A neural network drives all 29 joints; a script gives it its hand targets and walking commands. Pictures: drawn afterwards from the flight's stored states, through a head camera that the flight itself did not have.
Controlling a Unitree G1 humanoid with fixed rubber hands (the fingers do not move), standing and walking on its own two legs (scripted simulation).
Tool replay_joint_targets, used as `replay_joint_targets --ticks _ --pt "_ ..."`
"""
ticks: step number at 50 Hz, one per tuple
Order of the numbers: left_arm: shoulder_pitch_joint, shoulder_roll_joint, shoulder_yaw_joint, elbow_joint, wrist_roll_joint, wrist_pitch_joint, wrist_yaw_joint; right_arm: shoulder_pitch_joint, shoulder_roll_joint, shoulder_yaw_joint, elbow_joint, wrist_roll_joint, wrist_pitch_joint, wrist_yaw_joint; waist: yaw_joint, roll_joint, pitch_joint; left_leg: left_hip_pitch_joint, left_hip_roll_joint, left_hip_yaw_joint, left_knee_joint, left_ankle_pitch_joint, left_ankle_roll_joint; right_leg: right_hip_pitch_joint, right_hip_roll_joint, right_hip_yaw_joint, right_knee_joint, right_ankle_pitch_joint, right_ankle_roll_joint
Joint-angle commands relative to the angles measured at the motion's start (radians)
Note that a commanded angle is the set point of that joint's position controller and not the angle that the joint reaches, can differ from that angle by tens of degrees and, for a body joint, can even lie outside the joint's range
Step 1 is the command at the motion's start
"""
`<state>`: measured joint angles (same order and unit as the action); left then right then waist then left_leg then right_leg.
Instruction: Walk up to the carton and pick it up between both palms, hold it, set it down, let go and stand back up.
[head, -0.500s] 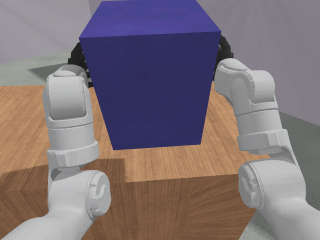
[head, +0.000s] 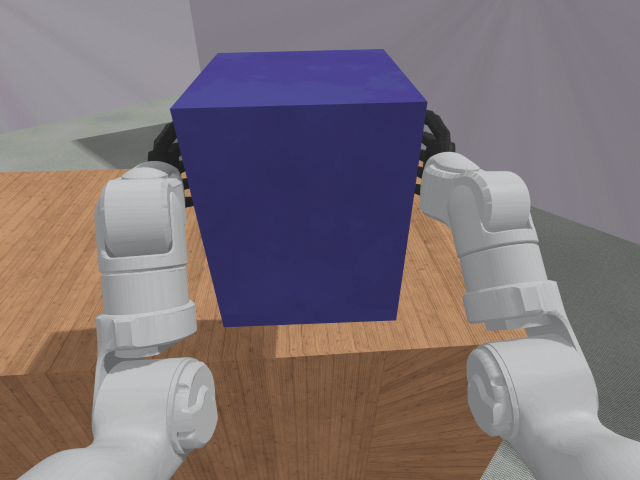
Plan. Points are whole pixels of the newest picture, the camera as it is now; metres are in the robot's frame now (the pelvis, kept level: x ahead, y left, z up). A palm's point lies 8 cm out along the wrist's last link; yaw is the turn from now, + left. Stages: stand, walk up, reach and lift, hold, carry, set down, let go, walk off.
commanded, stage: hold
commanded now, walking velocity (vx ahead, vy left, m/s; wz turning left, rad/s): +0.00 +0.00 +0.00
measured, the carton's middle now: (305, 184) +0.39 +0.02 +0.26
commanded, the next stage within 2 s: none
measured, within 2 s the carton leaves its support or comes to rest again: neither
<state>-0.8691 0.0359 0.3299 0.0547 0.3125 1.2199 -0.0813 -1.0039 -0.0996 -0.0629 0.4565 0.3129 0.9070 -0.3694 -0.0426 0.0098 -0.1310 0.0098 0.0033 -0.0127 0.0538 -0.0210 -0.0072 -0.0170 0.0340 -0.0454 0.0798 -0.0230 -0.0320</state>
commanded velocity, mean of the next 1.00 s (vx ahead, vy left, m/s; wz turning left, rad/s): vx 0.00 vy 0.00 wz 0.00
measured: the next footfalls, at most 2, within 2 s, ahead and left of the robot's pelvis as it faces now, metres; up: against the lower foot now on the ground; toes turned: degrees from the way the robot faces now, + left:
none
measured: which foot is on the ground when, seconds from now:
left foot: down 0.00-1.00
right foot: down 0.00-1.00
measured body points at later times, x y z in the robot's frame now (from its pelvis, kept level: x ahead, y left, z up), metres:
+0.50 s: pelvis +0.01 +0.02 +0.00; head -0.07 +0.02 +0.44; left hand +0.37 +0.17 +0.32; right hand +0.38 -0.13 +0.32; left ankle +0.01 +0.13 -0.76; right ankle +0.02 -0.09 -0.76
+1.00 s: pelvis +0.01 +0.02 +0.00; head -0.05 +0.03 +0.45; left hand +0.37 +0.18 +0.31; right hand +0.39 -0.12 +0.32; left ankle +0.01 +0.13 -0.76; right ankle +0.02 -0.09 -0.76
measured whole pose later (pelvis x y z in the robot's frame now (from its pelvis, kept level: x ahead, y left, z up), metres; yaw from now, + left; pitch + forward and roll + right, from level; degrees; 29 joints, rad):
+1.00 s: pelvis +0.01 +0.02 +0.00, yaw -2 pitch -1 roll +0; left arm -0.98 0.05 0.37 0.03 0.39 1.32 -0.15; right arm -1.11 -0.09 -0.11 0.46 0.29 0.98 -0.37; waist -0.05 -0.01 -0.16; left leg 0.03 -0.01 0.02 0.01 -0.02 0.01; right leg 0.00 0.02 -0.01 0.03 -0.01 -0.01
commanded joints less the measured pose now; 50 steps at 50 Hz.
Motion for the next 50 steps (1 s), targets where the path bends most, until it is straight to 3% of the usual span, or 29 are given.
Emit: replay_joint_targets --ticks 1,5,6,9,13,20,22,30,37,45,50 --pt "-0.746 -0.460 -0.344 -0.154 -0.241 -0.070 -0.153 -0.775 0.519 0.225 -0.361 0.163 -0.043 0.077 -0.005 -0.011 -0.448 -0.007 0.016 -0.029 -0.011 0.202 0.037 0.274 -0.060 0.123 0.053 0.224 0.115" --pt "-0.764 -0.419 -0.305 -0.125 -0.221 -0.068 -0.169 -0.751 0.494 0.207 -0.321 0.138 -0.035 0.083 -0.003 -0.050 -0.412 0.001 0.025 -0.029 -0.022 0.156 0.047 0.229 -0.063 0.118 0.039 0.157 0.115" --pt "-0.764 -0.410 -0.286 -0.103 -0.212 -0.070 -0.172 -0.742 0.484 0.196 -0.298 0.135 -0.035 0.086 -0.002 -0.027 -0.389 0.002 0.026 -0.022 -0.028 0.144 0.047 0.221 -0.066 0.128 0.032 0.146 0.119" --pt "-0.788 -0.391 -0.262 -0.079 -0.189 -0.070 -0.182 -0.740 0.465 0.185 -0.250 0.119 -0.037 0.092 0.006 -0.034 -0.361 0.014 0.034 -0.015 -0.030 0.132 0.045 0.208 -0.063 0.123 0.022 0.097 0.114" --pt "-0.780 -0.391 -0.254 -0.084 -0.190 -0.060 -0.180 -0.760 0.443 0.184 -0.256 0.142 -0.037 0.098 0.022 -0.028 -0.381 0.021 0.023 -0.009 -0.022 0.196 0.038 0.212 -0.045 0.114 0.023 0.156 0.102" --pt "-0.803 -0.359 -0.217 -0.073 -0.171 -0.039 -0.180 -0.753 0.406 0.157 -0.188 0.149 -0.030 0.107 0.026 -0.020 -0.347 0.038 0.026 -0.004 -0.010 0.182 0.019 0.196 -0.038 0.122 0.033 0.149 0.098" --pt "-0.810 -0.366 -0.228 -0.076 -0.175 -0.034 -0.185 -0.756 0.410 0.155 -0.173 0.157 -0.032 0.108 0.020 0.008 -0.351 0.041 0.031 -0.006 -0.007 0.182 0.018 0.191 -0.035 0.122 0.030 0.138 0.092" --pt "-0.844 -0.387 -0.285 -0.170 -0.196 -0.006 -0.190 -0.780 0.393 0.147 -0.220 0.166 -0.020 0.112 -0.012 0.049 -0.391 0.072 0.021 -0.002 0.026 0.298 -0.014 0.185 -0.023 0.116 0.038 0.217 0.081" --pt "-0.836 -0.367 -0.262 -0.123 -0.186 0.019 -0.208 -0.790 0.386 0.118 -0.203 0.150 0.000 0.114 -0.011 0.046 -0.354 0.015 0.028 -0.005 0.006 0.216 -0.014 0.204 -0.026 0.106 0.028 0.160 0.091" --pt "-0.820 -0.368 -0.247 -0.121 -0.177 0.019 -0.224 -0.771 0.394 0.111 -0.193 0.137 0.016 0.122 -0.010 0.058 -0.383 0.031 0.019 -0.002 0.004 0.292 -0.028 0.215 -0.029 0.118 0.019 0.223 0.089" --pt "-0.814 -0.366 -0.271 -0.195 -0.190 0.036 -0.237 -0.768 0.392 0.137 -0.253 0.155 0.024 0.118 -0.017 0.050 -0.424 0.061 0.018 0.000 0.012 0.355 -0.035 0.254 -0.018 0.108 0.023 0.270 0.088"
